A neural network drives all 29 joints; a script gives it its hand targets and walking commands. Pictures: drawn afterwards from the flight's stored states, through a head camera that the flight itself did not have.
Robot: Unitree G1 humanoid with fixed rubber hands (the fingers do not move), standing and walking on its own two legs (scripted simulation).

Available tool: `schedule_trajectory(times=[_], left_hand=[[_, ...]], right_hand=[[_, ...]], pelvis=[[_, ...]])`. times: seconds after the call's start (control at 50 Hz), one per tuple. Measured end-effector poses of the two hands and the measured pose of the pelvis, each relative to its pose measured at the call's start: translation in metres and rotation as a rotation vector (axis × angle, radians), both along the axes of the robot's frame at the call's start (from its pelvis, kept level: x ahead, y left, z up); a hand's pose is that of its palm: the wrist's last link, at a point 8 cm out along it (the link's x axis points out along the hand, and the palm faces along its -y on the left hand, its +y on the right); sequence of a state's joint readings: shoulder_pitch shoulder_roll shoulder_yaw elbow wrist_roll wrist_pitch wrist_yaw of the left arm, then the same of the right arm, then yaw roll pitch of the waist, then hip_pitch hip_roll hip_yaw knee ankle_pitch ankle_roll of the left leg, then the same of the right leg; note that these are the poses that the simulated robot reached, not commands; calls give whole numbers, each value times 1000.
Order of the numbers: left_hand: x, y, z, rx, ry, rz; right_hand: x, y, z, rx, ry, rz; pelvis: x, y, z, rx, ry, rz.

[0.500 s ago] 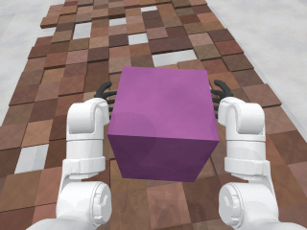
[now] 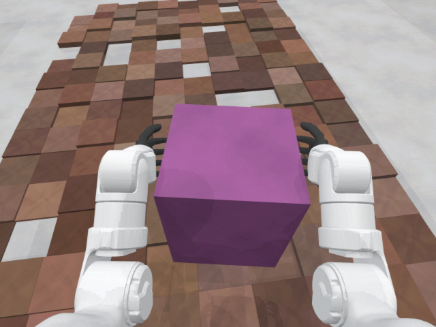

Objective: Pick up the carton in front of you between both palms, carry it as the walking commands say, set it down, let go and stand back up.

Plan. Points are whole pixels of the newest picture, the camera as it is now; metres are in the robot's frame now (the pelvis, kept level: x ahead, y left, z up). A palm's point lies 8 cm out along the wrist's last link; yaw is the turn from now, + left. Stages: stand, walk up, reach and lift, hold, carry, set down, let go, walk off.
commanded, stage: carry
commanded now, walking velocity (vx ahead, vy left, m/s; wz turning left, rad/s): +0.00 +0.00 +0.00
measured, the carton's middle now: (228, 190) +0.35 +0.00 +0.04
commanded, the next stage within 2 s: none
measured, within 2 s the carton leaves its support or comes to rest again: neither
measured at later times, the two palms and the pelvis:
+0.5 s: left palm (158, 156) +0.36 +0.13 +0.13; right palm (331, 158) +0.37 -0.17 +0.12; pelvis +0.00 -0.01 +0.00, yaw -1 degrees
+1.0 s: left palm (144, 187) +0.30 +0.14 +0.12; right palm (332, 182) +0.31 -0.16 +0.13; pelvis -0.04 -0.01 -0.01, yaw +1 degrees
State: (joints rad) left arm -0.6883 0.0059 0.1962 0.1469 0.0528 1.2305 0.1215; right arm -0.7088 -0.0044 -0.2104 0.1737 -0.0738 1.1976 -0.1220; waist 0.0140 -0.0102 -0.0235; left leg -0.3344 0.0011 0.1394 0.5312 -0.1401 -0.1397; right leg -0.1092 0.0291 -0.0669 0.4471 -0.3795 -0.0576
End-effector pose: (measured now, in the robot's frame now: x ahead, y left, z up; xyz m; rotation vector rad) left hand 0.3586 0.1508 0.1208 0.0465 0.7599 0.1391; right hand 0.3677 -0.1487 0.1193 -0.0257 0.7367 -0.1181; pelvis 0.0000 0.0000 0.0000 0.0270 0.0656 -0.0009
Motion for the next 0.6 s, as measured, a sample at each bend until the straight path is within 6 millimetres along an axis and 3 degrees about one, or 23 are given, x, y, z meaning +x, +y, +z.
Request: schedule_trajectory(times=[0.2,0.36,0.6], left_hand=[[14,-11,15,-3,-16,-3],[10,-16,1,-22,-3,-12],[-2,-24,-3,-7,-11,-9]], right_hand=[[8,-11,11,32,-16,-30],[6,-16,6,11,-3,-37],[-4,-23,0,22,-11,-29]], pelvis=[[5,0,9,8,18,-3],[5,-4,6,8,7,-15],[-1,-12,-5,-6,-7,-6]])
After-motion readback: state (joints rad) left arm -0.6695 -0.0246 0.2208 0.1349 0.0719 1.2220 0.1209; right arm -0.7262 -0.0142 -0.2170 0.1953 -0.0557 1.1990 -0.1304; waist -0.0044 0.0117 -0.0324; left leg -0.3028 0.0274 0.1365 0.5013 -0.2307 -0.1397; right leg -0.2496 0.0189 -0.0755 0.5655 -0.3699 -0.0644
